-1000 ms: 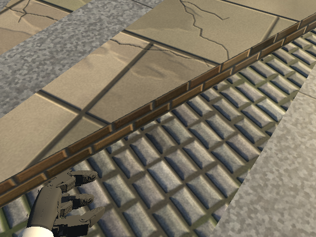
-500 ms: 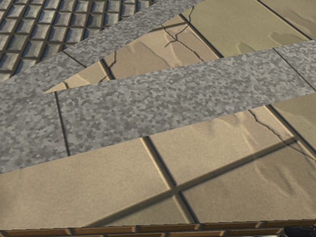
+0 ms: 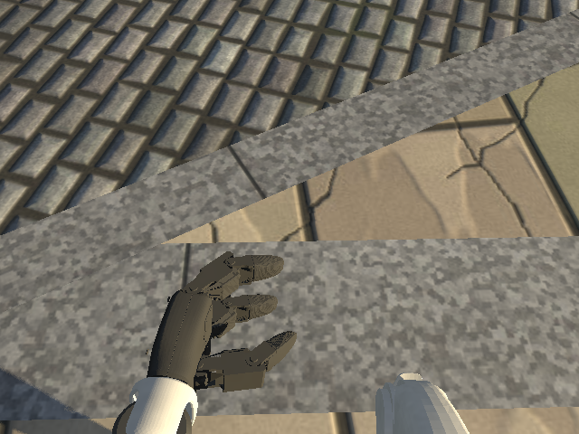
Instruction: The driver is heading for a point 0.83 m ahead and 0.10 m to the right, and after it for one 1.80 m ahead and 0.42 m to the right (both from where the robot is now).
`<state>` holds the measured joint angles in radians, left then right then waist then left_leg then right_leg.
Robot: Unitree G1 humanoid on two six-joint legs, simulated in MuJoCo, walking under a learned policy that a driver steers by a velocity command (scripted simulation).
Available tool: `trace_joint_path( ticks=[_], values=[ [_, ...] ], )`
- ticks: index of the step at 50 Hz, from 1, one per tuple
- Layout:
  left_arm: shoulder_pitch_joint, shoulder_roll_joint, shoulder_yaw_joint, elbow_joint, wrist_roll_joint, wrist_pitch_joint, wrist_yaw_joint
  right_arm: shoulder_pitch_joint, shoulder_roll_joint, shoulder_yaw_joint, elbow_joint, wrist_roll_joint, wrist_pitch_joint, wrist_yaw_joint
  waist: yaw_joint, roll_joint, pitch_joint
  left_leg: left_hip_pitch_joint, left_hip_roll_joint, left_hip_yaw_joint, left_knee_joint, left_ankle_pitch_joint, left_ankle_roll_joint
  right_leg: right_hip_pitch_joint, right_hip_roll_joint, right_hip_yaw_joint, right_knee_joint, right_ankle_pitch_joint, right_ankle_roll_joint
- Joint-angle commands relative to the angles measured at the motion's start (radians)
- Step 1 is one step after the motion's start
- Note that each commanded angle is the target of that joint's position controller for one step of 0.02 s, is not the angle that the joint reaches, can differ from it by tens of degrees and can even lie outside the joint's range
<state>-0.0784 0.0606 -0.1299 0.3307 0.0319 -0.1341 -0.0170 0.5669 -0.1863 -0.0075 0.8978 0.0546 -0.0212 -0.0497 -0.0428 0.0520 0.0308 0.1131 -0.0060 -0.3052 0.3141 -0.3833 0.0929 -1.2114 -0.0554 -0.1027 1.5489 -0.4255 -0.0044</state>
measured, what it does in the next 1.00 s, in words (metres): climbs: right foot 0.16 m higher, then left foot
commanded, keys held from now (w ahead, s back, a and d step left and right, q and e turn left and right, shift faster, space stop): w+shift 0.50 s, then shift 0.18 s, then e+shift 0.26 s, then w+e+shift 0.06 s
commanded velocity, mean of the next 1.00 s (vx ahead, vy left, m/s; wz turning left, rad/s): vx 0.72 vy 0.00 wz -0.06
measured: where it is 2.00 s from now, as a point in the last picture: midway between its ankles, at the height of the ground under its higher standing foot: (384, 92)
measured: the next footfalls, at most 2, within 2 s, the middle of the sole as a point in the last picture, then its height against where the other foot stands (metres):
right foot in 0.04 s outside the picture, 0.16 m higher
left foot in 0.58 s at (283, 295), level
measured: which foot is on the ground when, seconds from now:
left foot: down 0.00-0.02, up 0.04-0.56, down 0.58-0.98, up 1.00-1.00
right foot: up 0.00-0.02, down 0.04-0.58, up 0.60-0.94, down 0.96-1.00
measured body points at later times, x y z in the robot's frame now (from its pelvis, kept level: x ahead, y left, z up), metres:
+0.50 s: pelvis +0.42 -0.07 +0.15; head +0.45 -0.10 +0.60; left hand +0.29 +0.13 +0.03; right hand +0.74 -0.21 +0.12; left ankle +0.65 +0.05 -0.53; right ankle +0.20 -0.14 -0.57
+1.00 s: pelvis +0.79 -0.12 +0.13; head +0.82 -0.14 +0.58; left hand +1.00 +0.13 +0.05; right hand +0.86 -0.41 +0.01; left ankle +0.65 +0.02 -0.54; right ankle +0.93 -0.20 -0.58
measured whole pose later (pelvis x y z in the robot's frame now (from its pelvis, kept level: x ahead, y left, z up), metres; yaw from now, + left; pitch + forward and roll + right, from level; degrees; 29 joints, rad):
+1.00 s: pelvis +0.79 -0.12 +0.13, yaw -7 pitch +2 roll +3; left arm 0.14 0.29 0.06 0.67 0.00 -0.06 -0.05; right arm 0.22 -0.29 -0.06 0.79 -0.01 -0.03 -0.04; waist -0.02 -0.01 0.03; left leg -0.18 0.00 0.10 0.84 -0.53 -0.01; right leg -0.59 0.04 0.02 0.63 -0.10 -0.07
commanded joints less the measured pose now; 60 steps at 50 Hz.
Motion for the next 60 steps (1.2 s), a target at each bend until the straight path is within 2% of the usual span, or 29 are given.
trace_joint_path(
  ticks=[1, 2, 3, 4, 5, 6, 7, 9, 13, 15, 18, 20, 25, 27, 28, 29, 30, 31, 32, 34, 38, 43, 48, 49, 50, 51, 53, 55, 60],
  values=[
    [0.695, 0.476, 0.247, 0.058, -0.048, 0.026, 0.077, -0.340, -0.497, -0.144, -0.138, -0.025, -0.064, 0.020, 0.559, 0.104, -0.531, -0.567, 0.098, -0.070, 0.507, 1.587, 0.006, 1.538, 0.083, 0.142, -0.453, -0.010, -0.008],
    [0.855, 0.495, 0.224, 0.223, -0.051, 0.038, 0.056, -0.386, -0.257, -0.090, -0.157, -0.077, -0.084, 0.038, 0.468, -0.320, -0.463, -0.625, -0.086, -0.093, 1.025, 0.444, 0.005, 1.509, 0.010, 0.462, -0.578, -0.109, -0.088],
    [0.746, 0.472, 0.181, 0.280, -0.009, 0.032, 0.063, -0.214, -0.064, -0.047, -0.229, -0.090, -0.112, 0.084, 0.216, -0.885, -0.393, -0.808, -0.261, -0.126, 1.369, 0.070, 0.046, 1.348, -0.139, 1.091, -1.235, 0.009, -0.121],
    [0.580, 0.320, 0.160, 0.222, -0.025, 0.034, 0.049, -0.060, -0.045, -0.042, -0.194, -0.048, -0.128, 0.120, 0.080, -0.644, -0.298, -0.869, -0.191, -0.106, 1.484, 0.033, 0.040, 1.286, -0.255, 1.192, -1.299, -0.029, -0.158],
    [0.540, 0.187, 0.139, 0.279, -0.046, 0.037, 0.029, -0.183, -0.028, -0.025, -0.221, -0.032, -0.095, 0.127, 0.073, -0.318, -0.140, -0.899, -0.140, 0.112, 1.604, 0.040, 0.036, 1.083, -0.250, 1.160, -1.373, -0.468, -0.189],
    [0.489, 0.126, 0.135, 0.330, -0.056, 0.033, 0.012, -0.278, 0.008, -0.002, -0.268, -0.049, -0.067, 0.126, 0.033, -0.085, 0.013, -0.891, -0.078, 0.142, 1.576, 0.066, 0.058, 0.865, -0.212, 1.031, -1.350, -0.611, -0.182],
    [0.421, 0.080, 0.127, 0.392, -0.028, 0.027, 0.000, -0.333, 0.034, 0.011, -0.300, -0.066, -0.043, 0.122, -0.022, -0.012, 0.072, -0.889, -0.045, 0.138, 1.641, 0.117, 0.082, 0.711, -0.182, 0.892, -1.259, -0.512, -0.163],
    [0.474, 0.078, 0.133, 0.501, -0.024, 0.012, -0.026, -0.350, 0.090, 0.047, -0.326, -0.034, -0.031, 0.120, -0.050, -0.030, 0.066, -0.981, -0.014, 0.101, 1.663, 0.154, 0.120, 0.713, -0.126, 0.554, -1.181, -0.172, -0.138],
    [0.455, 0.111, 0.121, 0.525, -0.040, 0.004, -0.028, -0.450, -0.028, 0.043, -0.333, -0.035, -0.037, 0.099, -0.060, -0.006, 0.076, -0.980, 0.026, 0.190, 1.162, 0.325, 0.071, 0.706, -0.016, 0.194, -1.309, 0.175, -0.112],
    [0.540, 0.185, 0.131, 0.535, -0.045, -0.008, 0.001, -0.541, -0.061, 0.035, -0.354, -0.054, -0.055, 0.088, -0.003, -0.041, 0.041, -0.909, 0.049, 0.326, 0.934, 0.416, 0.009, 0.777, -0.012, 0.158, -1.421, 0.254, -0.125],
    [0.707, 0.211, 0.131, 0.579, -0.046, -0.004, 0.025, -0.736, -0.046, 0.031, -0.397, -0.004, -0.074, 0.097, 0.114, -0.098, 0.033, -0.946, 0.057, 0.372, 0.635, 0.516, -0.006, 1.063, -0.067, 0.179, -1.491, 0.403, -0.100],
    [0.763, 0.208, 0.123, 0.602, -0.042, 0.007, 0.029, -0.829, -0.043, 0.018, -0.424, -0.002, -0.085, 0.113, 0.159, -0.114, 0.055, -0.980, 0.032, 0.394, 0.462, 0.521, -0.002, 1.245, -0.095, 0.165, -1.480, 0.575, -0.074],
    [0.767, 0.297, 0.136, 0.640, -0.031, 0.043, 0.054, -0.876, -0.080, -0.017, -0.455, -0.015, -0.106, 0.144, 0.105, -0.266, 0.002, -0.754, -0.110, 0.485, 0.225, 0.381, 0.028, 1.466, -0.145, 0.115, -1.279, 1.476, -0.036],
    [0.727, 0.346, 0.160, 0.638, -0.010, 0.077, 0.069, -0.634, -0.155, -0.051, -0.382, -0.022, -0.101, 0.130, -0.022, -0.309, -0.067, -0.516, -0.126, 0.457, 0.159, 0.374, 0.058, 1.450, -0.154, 0.129, -0.965, 1.747, -0.007],
    [0.602, 0.360, 0.169, 0.600, -0.004, 0.077, 0.068, -0.351, -0.179, -0.067, -0.295, -0.029, -0.091, 0.114, -0.167, -0.310, -0.167, -0.207, -0.028, 0.354, 0.057, 0.584, 0.104, 1.287, -0.142, 0.120, -0.701, 1.696, 0.015],
    [0.505, 0.281, 0.155, 0.524, 0.020, 0.062, 0.060, -0.136, -0.213, -0.063, -0.217, -0.065, -0.082, 0.092, -0.190, -0.143, -0.330, 0.250, 0.164, 0.163, 0.225, 0.817, 0.132, 0.931, -0.018, 0.146, -0.341, 0.767, -0.010],
    [0.674, 0.130, 0.115, 0.512, 0.012, 0.018, 0.038, -0.107, -0.230, -0.056, -0.204, -0.114, -0.087, 0.087, -0.067, 0.232, -0.540, 0.613, 0.445, -0.238, 0.359, 1.421, 0.347, 0.560, 0.147, 0.294, -0.022, -0.212, 0.020],
    [0.642, 0.262, 0.147, 0.523, -0.061, -0.001, 0.021, -0.091, -0.172, -0.067, -0.184, -0.112, -0.072, 0.076, -0.120, 0.119, -0.602, 0.574, 0.450, -0.287, 0.244, 1.119, 0.443, 0.452, 0.094, 0.372, 0.100, -0.182, 0.044],
    [0.470, 0.313, 0.159, 0.460, -0.086, -0.008, 0.023, -0.192, -0.143, -0.063, -0.194, -0.089, -0.070, 0.063, -0.105, 0.058, -0.390, 0.369, 0.376, -0.158, 0.138, 0.940, 0.364, 0.400, 0.030, 0.308, 0.040, -0.123, 0.037],
    [0.376, 0.279, 0.160, 0.428, -0.063, 0.009, 0.027, -0.373, -0.099, -0.039, -0.199, -0.064, -0.082, 0.055, 0.031, -0.124, -0.141, -0.082, 0.290, -0.001, -0.020, 0.805, 0.258, 0.484, -0.015, 0.220, -0.126, -0.023, 0.022],
    [0.428, 0.189, 0.148, 0.420, -0.056, 0.052, 0.028, -0.499, -0.142, -0.043, -0.181, -0.072, -0.102, 0.065, 0.138, -0.021, 0.019, -0.562, 0.168, 0.321, -0.124, 0.926, 0.145, 0.722, -0.022, 0.145, -0.544, 0.132, 0.051],
    [0.295, 0.263, 0.175, 0.360, -0.039, 0.051, -0.025, -0.408, -0.229, -0.071, -0.157, -0.048, -0.084, 0.020, 0.070, 0.044, -0.106, -0.370, 0.165, 0.407, -0.020, 0.742, 0.059, 0.811, 0.013, 0.117, -0.912, 0.597, 0.012],
    [0.470, 0.399, 0.255, 0.365, -0.019, 0.077, -0.033, -0.397, -0.232, -0.085, -0.181, -0.048, -0.021, -0.009, 0.168, -0.063, -0.180, -0.347, 0.123, 0.430, 0.495, 0.683, -0.055, 1.052, 0.099, 0.113, -0.989, 0.479, -0.108],
    [0.447, 0.464, 0.265, 0.344, -0.040, 0.090, -0.014, -0.336, -0.160, -0.065, -0.193, -0.093, -0.011, 0.003, 0.102, -0.295, -0.161, -0.503, 0.015, 0.451, 0.777, 0.057, -0.099, 1.123, -0.050, 0.376, -1.030, 0.686, -0.171],
    [0.420, 0.530, 0.268, 0.281, -0.029, 0.084, -0.019, -0.171, -0.126, -0.044, -0.237, -0.080, -0.025, 0.032, 0.012, -0.453, -0.348, -0.857, -0.126, 0.270, 1.092, -0.306, -0.119, 1.454, -0.236, 0.957, -1.170, 0.155, -0.440],
    [0.432, 0.452, 0.260, 0.258, -0.043, 0.082, -0.018, -0.242, -0.204, -0.054, -0.238, -0.051, -0.052, 0.054, 0.097, -0.274, -0.389, -0.967, -0.057, 0.152, 1.122, -0.166, -0.084, 1.474, -0.228, 1.065, -1.312, -0.359, -0.403],
    [0.378, 0.402, 0.244, 0.244, -0.047, 0.081, 0.000, -0.405, -0.225, -0.062, -0.263, -0.053, -0.073, 0.054, 0.084, -0.081, -0.213, -0.939, 0.002, 0.166, 0.964, -0.021, -0.058, 1.225, -0.166, 0.903, -1.313, -0.353, -0.276],
    [0.332, 0.382, 0.237, 0.227, -0.037, 0.085, 0.015, -0.436, -0.217, -0.068, -0.272, -0.078, -0.075, 0.047, 0.038, -0.080, -0.165, -0.763, 0.025, 0.162, 0.779, 0.021, -0.061, 1.015, -0.076, 0.758, -1.331, -0.225, -0.245],
    [0.353, 0.383, 0.243, 0.231, -0.059, 0.096, 0.041, -0.518, -0.157, -0.058, -0.274, -0.066, -0.082, 0.044, 0.055, -0.133, -0.079, -0.623, -0.026, 0.205, 0.463, 0.119, -0.112, 0.871, 0.018, 0.625, -1.330, -0.079, -0.250]
  ],
)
